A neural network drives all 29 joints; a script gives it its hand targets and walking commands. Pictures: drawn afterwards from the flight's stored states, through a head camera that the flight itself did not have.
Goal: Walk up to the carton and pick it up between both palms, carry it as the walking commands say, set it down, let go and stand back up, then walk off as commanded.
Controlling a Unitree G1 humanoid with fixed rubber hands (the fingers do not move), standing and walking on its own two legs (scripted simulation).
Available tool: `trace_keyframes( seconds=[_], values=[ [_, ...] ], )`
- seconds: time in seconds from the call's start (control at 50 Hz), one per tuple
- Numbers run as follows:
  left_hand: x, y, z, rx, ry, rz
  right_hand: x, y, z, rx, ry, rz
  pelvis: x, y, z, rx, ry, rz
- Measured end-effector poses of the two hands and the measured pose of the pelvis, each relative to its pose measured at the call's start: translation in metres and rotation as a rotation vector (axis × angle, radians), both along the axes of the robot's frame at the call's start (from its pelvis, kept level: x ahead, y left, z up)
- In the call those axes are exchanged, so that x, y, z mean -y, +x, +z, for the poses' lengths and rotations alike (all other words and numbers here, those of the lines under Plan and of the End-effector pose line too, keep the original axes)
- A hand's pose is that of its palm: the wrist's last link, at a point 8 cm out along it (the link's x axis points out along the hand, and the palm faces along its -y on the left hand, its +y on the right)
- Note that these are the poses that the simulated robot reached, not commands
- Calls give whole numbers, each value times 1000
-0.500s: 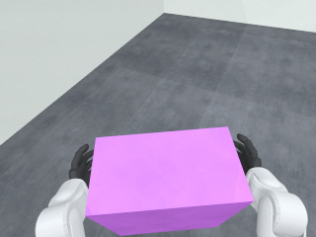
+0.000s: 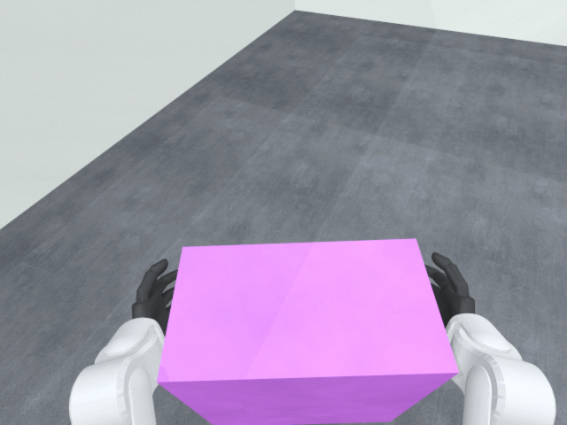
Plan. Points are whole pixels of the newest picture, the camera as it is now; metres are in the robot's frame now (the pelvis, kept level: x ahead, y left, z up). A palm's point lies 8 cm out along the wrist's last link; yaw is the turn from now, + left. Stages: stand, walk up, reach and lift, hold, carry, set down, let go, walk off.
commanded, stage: carry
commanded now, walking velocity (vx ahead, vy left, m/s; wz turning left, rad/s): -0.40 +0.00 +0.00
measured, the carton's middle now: (301, 346) +0.23 +0.00 +0.01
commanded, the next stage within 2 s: none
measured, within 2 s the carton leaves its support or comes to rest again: neither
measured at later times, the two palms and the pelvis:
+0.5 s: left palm out of the picture -0.06 +0.20 +0.07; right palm out of the picture -0.04 -0.15 +0.09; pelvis -0.28 +0.00 +0.01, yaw +3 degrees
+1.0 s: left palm out of the picture -0.29 +0.11 +0.11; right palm out of the picture -0.29 -0.24 +0.09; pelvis -0.53 -0.05 +0.01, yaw +0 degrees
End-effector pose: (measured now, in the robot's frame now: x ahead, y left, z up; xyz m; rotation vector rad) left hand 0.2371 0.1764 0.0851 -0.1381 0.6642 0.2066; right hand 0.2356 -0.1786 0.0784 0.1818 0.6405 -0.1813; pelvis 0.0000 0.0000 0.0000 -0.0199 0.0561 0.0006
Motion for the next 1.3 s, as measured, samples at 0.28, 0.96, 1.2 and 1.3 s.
trace_keyframes(
  seconds=[0.28, 0.96, 1.2, 1.3],
  values=[
    [12, -151, 16, 39, 20, 25, 12, -138, 14, 40, 14, 29, 11, -148, 7, 6, 80, 16],
    [65, -507, 17, 13, 30, -10, 64, -509, 8, 15, 47, -22, 54, -506, 11, 22, 75, -8],
    [20, -658, -13, -3, -11, 53, 19, -630, 3, 1, -17, 58, 36, -649, -5, 10, 56, 42],
    [12, -721, -14, -41, -70, 92, 10, -689, 8, -40, -40, 68, 35, -698, 7, 36, -4, 63]
  ],
)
